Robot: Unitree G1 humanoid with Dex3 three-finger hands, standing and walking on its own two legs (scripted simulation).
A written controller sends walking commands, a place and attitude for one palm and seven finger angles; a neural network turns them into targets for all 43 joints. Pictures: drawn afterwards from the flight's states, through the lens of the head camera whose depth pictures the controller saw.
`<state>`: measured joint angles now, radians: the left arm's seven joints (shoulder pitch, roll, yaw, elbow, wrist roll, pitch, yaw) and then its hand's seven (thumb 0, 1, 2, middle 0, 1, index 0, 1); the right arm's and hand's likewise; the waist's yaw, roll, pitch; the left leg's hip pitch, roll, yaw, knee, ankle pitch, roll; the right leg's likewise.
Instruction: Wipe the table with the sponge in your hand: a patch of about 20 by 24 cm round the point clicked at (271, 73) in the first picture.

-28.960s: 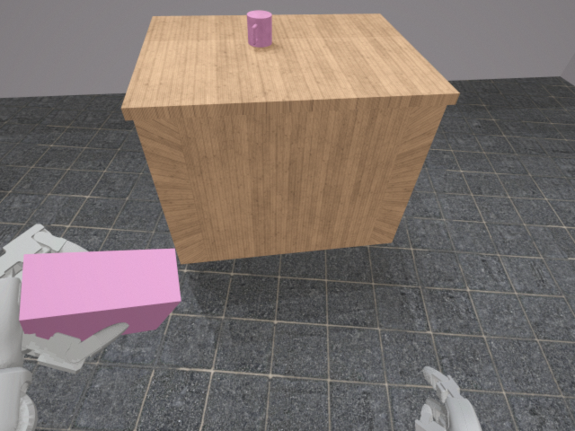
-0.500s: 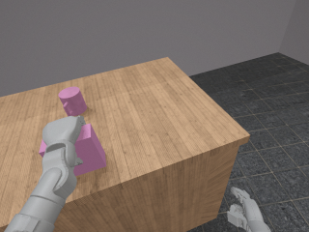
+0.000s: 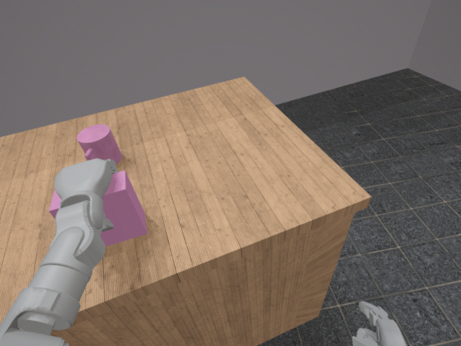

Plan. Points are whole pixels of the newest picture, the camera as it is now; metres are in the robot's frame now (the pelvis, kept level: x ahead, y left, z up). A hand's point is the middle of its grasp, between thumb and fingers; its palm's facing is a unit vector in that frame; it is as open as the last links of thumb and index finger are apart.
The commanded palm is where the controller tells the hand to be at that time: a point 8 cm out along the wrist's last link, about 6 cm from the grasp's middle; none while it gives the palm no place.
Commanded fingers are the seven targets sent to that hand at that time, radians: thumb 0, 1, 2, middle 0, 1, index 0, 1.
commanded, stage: wipe forward along the middle lane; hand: left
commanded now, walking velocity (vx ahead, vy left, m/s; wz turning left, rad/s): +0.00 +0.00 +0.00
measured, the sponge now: (108, 220) +0.32 +0.29 +0.06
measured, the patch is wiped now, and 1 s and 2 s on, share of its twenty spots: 1.00 1.00 1.00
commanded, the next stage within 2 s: slide back across to the first lane in 0.64 s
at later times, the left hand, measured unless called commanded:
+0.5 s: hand (99, 178) +0.38 +0.31 +0.11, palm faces -0.07 -0.01 -1.00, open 9.8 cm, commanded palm +0.37 +0.31 +0.14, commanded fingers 0.00 0.10 1.30 -1.20 -1.60 -1.20 -1.60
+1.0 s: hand (92, 171) +0.40 +0.34 +0.11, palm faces -0.01 -0.03 -1.00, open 9.8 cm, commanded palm +0.37 +0.34 +0.16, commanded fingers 0.00 0.10 1.30 -1.20 -1.60 -1.20 -1.60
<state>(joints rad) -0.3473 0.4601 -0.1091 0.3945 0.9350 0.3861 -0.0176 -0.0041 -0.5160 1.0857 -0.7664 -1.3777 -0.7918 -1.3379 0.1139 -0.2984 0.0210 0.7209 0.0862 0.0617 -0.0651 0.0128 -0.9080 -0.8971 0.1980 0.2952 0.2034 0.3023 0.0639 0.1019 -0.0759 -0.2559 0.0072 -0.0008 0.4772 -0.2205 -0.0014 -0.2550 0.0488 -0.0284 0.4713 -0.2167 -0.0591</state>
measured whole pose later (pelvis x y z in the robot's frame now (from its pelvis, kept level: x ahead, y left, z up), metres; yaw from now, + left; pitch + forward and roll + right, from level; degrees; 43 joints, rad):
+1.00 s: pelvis +0.02 +0.03 +0.00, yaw -1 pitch +5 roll -1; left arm -0.56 0.54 -0.02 0.69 0.96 0.25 0.04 0.01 -0.51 1.09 -0.75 -1.40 -0.77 -1.37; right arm 0.19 -0.29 0.01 0.72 0.09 0.09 -0.05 0.01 -0.91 -0.90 0.20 0.30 0.20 0.30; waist 0.01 0.07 -0.08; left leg -0.32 -0.01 0.01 0.46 -0.23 0.03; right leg -0.30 0.03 -0.01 0.42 -0.20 -0.03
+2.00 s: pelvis +0.02 +0.03 +0.00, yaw +1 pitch +2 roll -1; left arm -0.27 0.57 0.02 0.34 0.93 0.27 -0.02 0.00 -0.50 1.09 -0.74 -1.41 -0.76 -1.38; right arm 0.12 -0.29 0.02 0.68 0.08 0.08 -0.04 0.01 -0.91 -0.90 0.20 0.30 0.20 0.30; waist 0.07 0.09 -0.06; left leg -0.25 -0.03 0.00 0.45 -0.23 0.04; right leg -0.22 0.01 -0.03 0.40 -0.21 -0.01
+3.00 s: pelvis +0.01 +0.03 +0.00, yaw +0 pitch -2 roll -1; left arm 0.18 0.52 0.01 -0.18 0.89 0.41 0.02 0.02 -0.48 1.08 -0.72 -1.43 -0.74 -1.40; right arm 0.06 -0.28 0.03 0.66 0.07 0.05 -0.03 0.01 -0.91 -0.90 0.20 0.30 0.20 0.30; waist 0.11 0.12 -0.05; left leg -0.20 -0.01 0.01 0.49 -0.25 0.03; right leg -0.18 0.03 -0.01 0.45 -0.23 -0.03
